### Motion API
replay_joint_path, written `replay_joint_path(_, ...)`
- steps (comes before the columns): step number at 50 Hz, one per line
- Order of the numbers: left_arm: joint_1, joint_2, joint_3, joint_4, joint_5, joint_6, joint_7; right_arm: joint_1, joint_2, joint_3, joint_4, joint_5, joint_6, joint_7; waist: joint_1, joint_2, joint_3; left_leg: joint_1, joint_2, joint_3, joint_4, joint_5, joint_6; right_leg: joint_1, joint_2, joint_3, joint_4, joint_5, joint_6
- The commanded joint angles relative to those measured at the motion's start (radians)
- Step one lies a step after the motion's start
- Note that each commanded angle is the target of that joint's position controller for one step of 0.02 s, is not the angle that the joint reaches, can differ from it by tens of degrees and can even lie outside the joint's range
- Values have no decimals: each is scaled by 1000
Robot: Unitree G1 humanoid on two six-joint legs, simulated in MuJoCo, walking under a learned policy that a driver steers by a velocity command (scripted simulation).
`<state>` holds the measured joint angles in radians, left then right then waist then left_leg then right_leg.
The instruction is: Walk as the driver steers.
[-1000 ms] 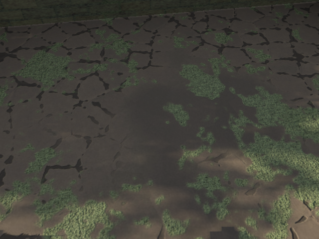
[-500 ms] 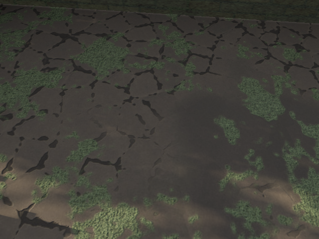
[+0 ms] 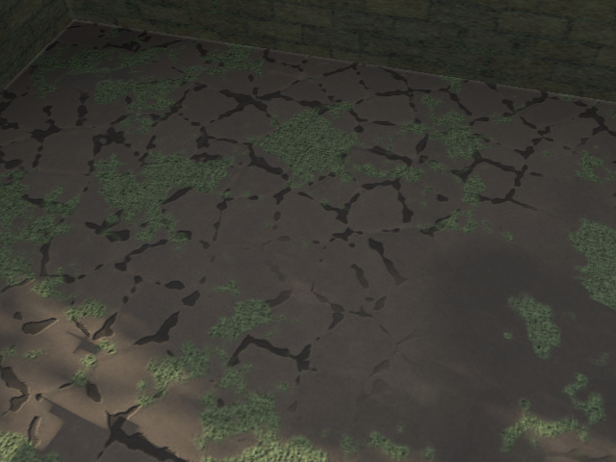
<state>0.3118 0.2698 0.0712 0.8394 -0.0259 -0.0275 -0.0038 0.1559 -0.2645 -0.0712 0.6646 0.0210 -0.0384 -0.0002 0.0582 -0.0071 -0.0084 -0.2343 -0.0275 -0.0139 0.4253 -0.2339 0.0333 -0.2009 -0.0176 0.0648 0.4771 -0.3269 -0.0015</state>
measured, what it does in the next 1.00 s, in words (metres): walks ahead: right foot, then left foot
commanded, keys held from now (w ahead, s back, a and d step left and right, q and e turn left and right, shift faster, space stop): w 0.24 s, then no key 0.76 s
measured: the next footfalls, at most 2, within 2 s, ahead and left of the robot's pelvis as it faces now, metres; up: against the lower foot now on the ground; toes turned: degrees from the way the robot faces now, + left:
right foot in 0.38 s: +0.34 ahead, -0.13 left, +0.00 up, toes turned -1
left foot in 0.76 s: +0.33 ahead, +0.10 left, +0.00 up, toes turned +2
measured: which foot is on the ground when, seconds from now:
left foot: down 0.00-0.40, up 0.42-0.74, down 0.76-1.00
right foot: down 0.00-0.00, up 0.02-0.36, down 0.38-1.00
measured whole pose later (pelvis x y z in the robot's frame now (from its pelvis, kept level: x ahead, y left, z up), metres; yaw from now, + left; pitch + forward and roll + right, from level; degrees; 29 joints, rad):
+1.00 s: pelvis +0.27 -0.03 +0.00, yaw +0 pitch -1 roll +0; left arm 0.15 0.23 0.02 0.88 0.01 -0.01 0.00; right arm 0.23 -0.22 -0.03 0.87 -0.01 -0.02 -0.03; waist 0.00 -0.01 0.03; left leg -0.24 0.03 -0.02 0.54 -0.29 -0.03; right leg -0.28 0.03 -0.03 0.52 -0.23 -0.04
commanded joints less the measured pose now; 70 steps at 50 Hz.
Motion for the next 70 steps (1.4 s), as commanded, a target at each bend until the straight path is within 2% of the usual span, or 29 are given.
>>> replay_joint_path(1,-133,40,-6,-140,7,-54,-7,276,-255,-79,15,-9,-12,-6,-146,262,-129,496,344,-463,-130,-72,202,-484,29,-82,333,-101,-37)
replay_joint_path(2,-185,131,17,-147,-6,-64,-4,296,-205,-68,20,-12,-20,-1,-179,227,-47,471,405,-574,-184,-125,277,-631,-5,-41,527,-257,-29)
replay_joint_path(3,-177,162,28,-144,-14,-68,-9,264,-155,-47,20,-13,-28,-2,-154,184,18,448,379,-517,-190,-134,261,-696,-45,-12,608,-203,-48)
replay_joint_path(6,-183,119,21,-138,12,-69,-20,177,-126,-28,14,-11,-33,0,-107,117,71,354,303,-349,-236,110,208,-695,-101,-17,580,-8,-44)
replay_joint_path(12,-291,44,-14,-189,15,-68,-38,174,-158,-32,52,-3,-30,-10,-111,110,79,123,201,-117,-265,261,162,-432,-39,-88,216,295,10)
replay_joint_path(16,-300,91,3,-215,21,-68,-46,189,-179,-36,91,7,-34,-10,-86,127,67,117,229,-113,-181,443,120,-274,8,-73,90,355,-29)
replay_joint_path(19,-79,150,35,-151,36,-69,-36,165,-164,-29,93,7,-30,-17,31,100,-79,115,157,-65,104,668,45,50,48,-100,30,470,-90)
replay_joint_path(20,33,211,45,-137,49,-70,-27,189,-118,-11,76,-22,-29,-20,60,-17,-207,-23,88,-31,367,386,-6,296,-112,49,80,825,-143)
replay_joint_path(21,51,260,41,-136,65,-63,-31,406,-15,22,103,-22,-30,-11,-32,-292,-410,-263,-49,-59,771,-443,-68,567,-413,433,53,965,-347)
replay_joint_path(22,54,205,36,-137,39,-51,-39,409,-123,-2,149,-1,-25,-8,14,-206,-464,-276,-46,-186,870,-450,-69,505,-382,526,-47,733,-351)
replay_joint_path(23,-40,174,23,-144,26,-47,-41,300,-165,-14,121,17,-14,-9,-1,-142,-288,-359,7,-133,887,-393,-65,375,-338,394,-83,577,-310)
replay_joint_path(25,-174,100,-3,-152,32,-40,-37,181,-148,-11,97,-8,15,-31,-41,-41,-121,-328,85,-81,776,-263,-68,111,-258,256,-145,491,-256)
replay_joint_path(27,-225,81,-11,-141,54,-43,-31,218,-105,-7,109,-15,42,-40,-94,-86,-102,-167,107,-73,665,-193,-70,-65,-207,165,-198,498,-236)
replay_joint_path(31,-254,91,-11,-111,54,-43,-16,192,-60,11,111,-28,49,-52,-100,-103,-114,-45,107,-47,387,-145,-84,-130,-182,80,-218,450,-247)
replay_joint_path(35,-260,105,-12,-91,41,-14,-5,142,-79,7,119,-27,59,-46,-91,-87,-66,44,88,-21,218,-3,-70,-189,-172,111,-260,-10,-215)
replay_joint_path(38,-222,53,-35,-63,36,-5,-6,122,-82,9,117,-48,54,-44,-97,-41,1,119,116,-51,38,69,-28,-239,-112,100,-227,-211,-115)
replay_joint_path(40,-167,60,-28,-60,38,-2,-2,88,-170,-13,131,-33,47,-45,-24,143,43,-36,141,-99,-10,-132,16,-165,-1,-14,-141,-124,-51)
replay_joint_path(42,-191,66,-28,-55,40,7,8,53,-74,12,129,-41,26,-37,-34,141,43,-131,125,-94,-64,-204,-9,-47,2,-37,-67,-10,-45)
replay_joint_path(53,-188,59,-28,21,28,15,11,81,-83,15,193,-25,7,-37,-62,13,-32,19,89,-44,42,163,-29,-3,-16,-32,-12,292,-69)
replay_joint_path(56,-150,91,-14,53,11,25,14,101,-83,10,218,-12,14,-37,-54,-11,11,-46,47,-8,67,-230,4,-38,-6,-20,-33,-176,-104)
replay_joint_path(58,-113,112,-8,60,2,10,15,69,-60,15,202,-3,-5,-35,-33,-67,102,-172,37,4,129,-328,22,-51,-91,122,-125,-399,-160)
replay_joint_path(61,-43,162,7,82,4,-28,13,7,-45,17,176,7,-51,-20,-16,-162,126,-281,39,22,279,-210,42,27,-286,431,-263,-401,-279)
replay_joint_path(63,-80,161,9,67,3,-41,11,20,-45,14,188,9,-67,-6,-43,-143,91,-232,58,8,232,-227,69,43,-290,394,-252,-253,-265)
replay_joint_path(65,-194,156,9,34,-14,-34,6,136,-52,5,254,9,-72,3,-123,-109,54,64,42,37,20,-59,87,-102,-194,207,-196,-98,-184)
replay_joint_path(66,-234,121,0,16,-11,-35,4,221,-81,-9,296,0,-67,1,-154,-49,29,214,68,-23,-5,-18,91,-205,-123,99,-77,2,-134)
replay_joint_path(67,-283,50,-19,-23,-3,-46,1,341,-161,-33,329,2,-65,-3,-182,173,9,347,225,-287,-131,-84,159,-357,19,-87,211,53,-53)
replay_joint_path(68,-290,67,-17,-40,2,-64,2,392,-200,-42,329,-4,-66,3,-205,297,22,477,387,-540,-206,12,251,-567,67,-95,439,-151,-26)
replay_joint_path(69,-262,103,-5,-21,-12,-70,-2,366,-126,-21,320,-19,-70,-1,-181,176,47,504,408,-504,-176,92,254,-671,27,-9,589,-219,-38)
replay_joint_path(70,-222,89,-7,0,-31,-71,-8,342,-90,-12,309,-25,-75,-3,-158,135,49,519,375,-412,-164,139,215,-707,9,49,644,-151,-61)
